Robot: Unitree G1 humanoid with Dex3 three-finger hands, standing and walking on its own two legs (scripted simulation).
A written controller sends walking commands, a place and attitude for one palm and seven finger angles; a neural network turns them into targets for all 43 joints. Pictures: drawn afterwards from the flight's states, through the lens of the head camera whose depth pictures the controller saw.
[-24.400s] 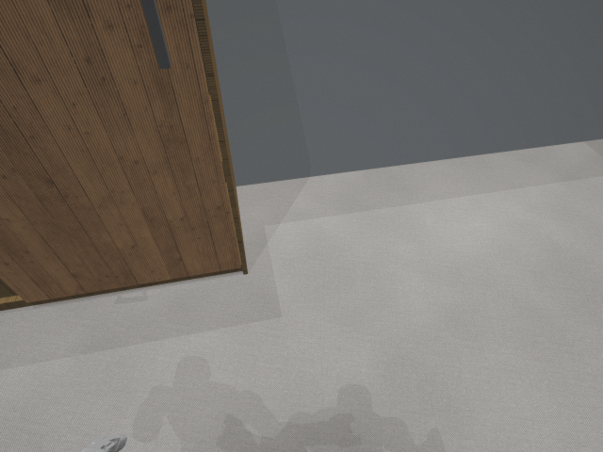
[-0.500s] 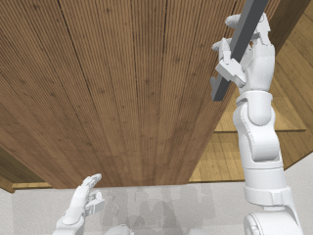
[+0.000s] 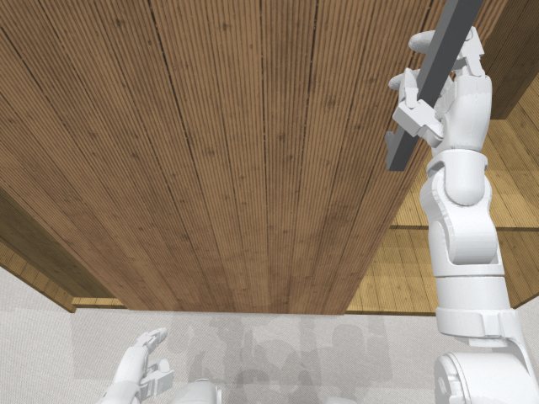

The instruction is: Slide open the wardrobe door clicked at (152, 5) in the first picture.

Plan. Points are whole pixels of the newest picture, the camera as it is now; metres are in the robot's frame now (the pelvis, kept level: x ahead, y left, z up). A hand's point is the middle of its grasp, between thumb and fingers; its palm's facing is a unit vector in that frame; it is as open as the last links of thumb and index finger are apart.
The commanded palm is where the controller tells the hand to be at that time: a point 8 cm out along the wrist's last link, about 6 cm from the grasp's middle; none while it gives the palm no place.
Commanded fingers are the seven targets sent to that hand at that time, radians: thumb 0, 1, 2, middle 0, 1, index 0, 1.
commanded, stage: step sideways, sliding the door along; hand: right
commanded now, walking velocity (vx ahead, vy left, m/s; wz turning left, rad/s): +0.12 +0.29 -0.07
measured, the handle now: (428, 61) +0.43 -0.21 +0.27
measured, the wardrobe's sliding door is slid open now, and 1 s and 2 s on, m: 0.53 0.54 0.54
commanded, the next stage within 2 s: stop walking and hold the door there in 0.32 s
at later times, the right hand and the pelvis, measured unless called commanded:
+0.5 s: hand (392, 102) +0.40 -0.17 +0.24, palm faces +0.47 +0.87 -0.14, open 6.1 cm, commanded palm +0.36 -0.20 +0.21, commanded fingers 0.00 -0.90 -0.90 0.45 1.40 0.45 1.40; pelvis +0.02 +0.11 -0.02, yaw -3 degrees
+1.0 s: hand (392, 101) +0.40 -0.17 +0.24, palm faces +0.52 +0.84 -0.12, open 6.0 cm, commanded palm +0.36 -0.20 +0.21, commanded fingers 0.00 -0.90 -0.90 0.45 1.40 0.45 1.40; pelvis +0.04 +0.12 +0.00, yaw +2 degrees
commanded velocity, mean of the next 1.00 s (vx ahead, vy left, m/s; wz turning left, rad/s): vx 0.02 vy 0.07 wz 0.00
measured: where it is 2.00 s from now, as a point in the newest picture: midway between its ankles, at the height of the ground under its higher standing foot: outside the picture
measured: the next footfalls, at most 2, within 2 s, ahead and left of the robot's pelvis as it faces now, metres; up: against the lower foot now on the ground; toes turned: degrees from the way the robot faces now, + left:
left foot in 0.12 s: +0.08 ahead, +0.22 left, -0.01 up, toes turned +2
left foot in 0.50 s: +0.12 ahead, +0.25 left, +0.00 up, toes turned +3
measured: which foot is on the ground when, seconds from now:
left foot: up 0.00-0.10, down 0.12-0.24, up 0.26-0.48, down 0.50-1.00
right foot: down 0.00-0.50, up 0.52-0.68, down 0.70-1.00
